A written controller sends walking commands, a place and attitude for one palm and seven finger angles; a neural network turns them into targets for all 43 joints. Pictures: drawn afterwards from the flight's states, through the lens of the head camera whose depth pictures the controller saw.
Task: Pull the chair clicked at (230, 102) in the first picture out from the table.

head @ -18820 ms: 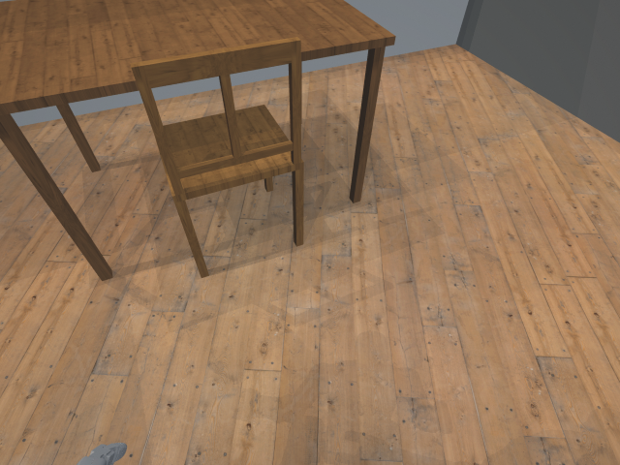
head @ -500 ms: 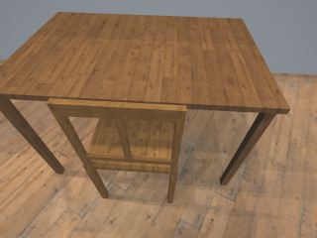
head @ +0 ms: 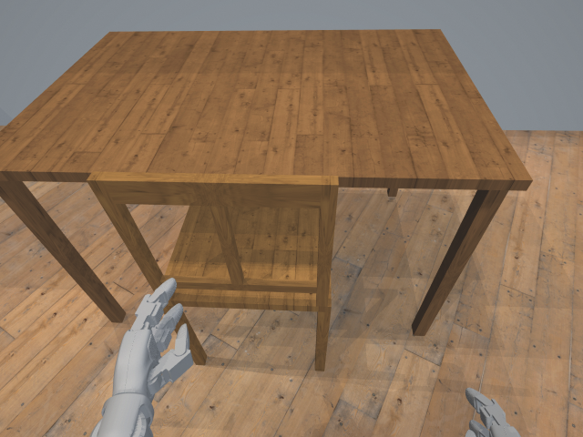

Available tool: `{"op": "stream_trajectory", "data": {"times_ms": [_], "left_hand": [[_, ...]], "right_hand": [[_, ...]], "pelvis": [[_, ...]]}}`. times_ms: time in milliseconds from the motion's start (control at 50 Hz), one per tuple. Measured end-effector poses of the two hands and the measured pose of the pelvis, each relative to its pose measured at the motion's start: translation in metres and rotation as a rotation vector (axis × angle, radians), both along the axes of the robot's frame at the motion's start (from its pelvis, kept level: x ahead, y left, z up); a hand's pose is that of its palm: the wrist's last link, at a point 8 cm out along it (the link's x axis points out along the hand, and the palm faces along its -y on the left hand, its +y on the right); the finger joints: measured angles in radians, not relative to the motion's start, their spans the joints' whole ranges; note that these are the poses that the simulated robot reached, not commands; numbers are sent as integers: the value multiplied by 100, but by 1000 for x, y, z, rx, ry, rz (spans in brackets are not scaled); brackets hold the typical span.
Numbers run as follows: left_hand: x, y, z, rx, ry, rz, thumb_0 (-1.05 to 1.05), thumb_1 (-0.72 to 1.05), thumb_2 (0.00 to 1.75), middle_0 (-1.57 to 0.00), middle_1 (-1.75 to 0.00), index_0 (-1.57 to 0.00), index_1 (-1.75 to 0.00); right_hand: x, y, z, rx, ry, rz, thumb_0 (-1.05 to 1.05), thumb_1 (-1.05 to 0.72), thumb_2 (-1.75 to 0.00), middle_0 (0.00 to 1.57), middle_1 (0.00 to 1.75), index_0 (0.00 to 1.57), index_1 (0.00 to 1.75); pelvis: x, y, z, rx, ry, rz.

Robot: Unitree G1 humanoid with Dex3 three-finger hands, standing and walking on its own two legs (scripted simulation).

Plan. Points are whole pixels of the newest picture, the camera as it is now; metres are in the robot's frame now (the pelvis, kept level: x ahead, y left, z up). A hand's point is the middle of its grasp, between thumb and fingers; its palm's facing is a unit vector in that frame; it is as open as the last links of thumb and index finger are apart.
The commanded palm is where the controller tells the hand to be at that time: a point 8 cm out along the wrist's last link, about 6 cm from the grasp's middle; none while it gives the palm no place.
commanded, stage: raise the hand toward the chair's back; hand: left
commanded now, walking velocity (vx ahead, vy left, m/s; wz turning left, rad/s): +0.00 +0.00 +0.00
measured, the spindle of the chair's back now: (229, 246) +0.50 +0.14 -0.09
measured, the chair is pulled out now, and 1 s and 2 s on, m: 0.00 0.00 0.00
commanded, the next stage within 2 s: aim the fingers beside a spindle in 1.84 s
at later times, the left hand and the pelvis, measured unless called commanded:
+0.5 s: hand (197, 395) +0.20 +0.14 -0.04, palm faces -0.22 -0.98 +0.00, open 12.2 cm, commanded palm +0.16 +0.23 -0.03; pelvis -0.04 -0.01 -0.08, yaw +0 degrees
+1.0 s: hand (146, 376) +0.21 +0.20 -0.01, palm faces +0.01 -1.00 -0.05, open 16.2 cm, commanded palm +0.19 +0.26 -0.02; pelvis -0.01 +0.01 -0.06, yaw +0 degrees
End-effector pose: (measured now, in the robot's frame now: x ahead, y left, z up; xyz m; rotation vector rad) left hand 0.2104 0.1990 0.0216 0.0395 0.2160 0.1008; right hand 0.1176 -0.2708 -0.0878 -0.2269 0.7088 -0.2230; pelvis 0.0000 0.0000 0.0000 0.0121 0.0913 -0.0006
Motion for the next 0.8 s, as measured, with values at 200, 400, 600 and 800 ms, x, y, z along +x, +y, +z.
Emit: {"op": "stream_trajectory", "data": {"times_ms": [200,400,600,800], "left_hand": [[-64,-7,-80,-86,-39,-120,1,57,76,-17,-25,-17,-25],[-58,17,-33,30,-348,-142,2,33,66,-13,-21,-13,-21],[-24,20,-56,-77,-16,-138,1,10,56,-12,-17,-12,-18],[-33,40,-51,10,-154,-161,0,-13,46,-9,-14,-9,-14]], "right_hand": [[83,-4,23,-80,-215,159,1,-91,-90,20,30,20,30],[74,55,-57,51,-132,254,1,-91,-90,20,30,20,30],[-4,48,-67,106,76,24,2,-90,-90,21,30,21,30],[10,21,-57,-29,50,62,2,-91,-90,20,30,20,30]], "pelvis": [[-18,-18,-52,3,118,-15],[-36,-14,-85,-61,179,29],[-26,-3,-64,-37,179,-12],[-24,8,-71,-55,204,7]]}}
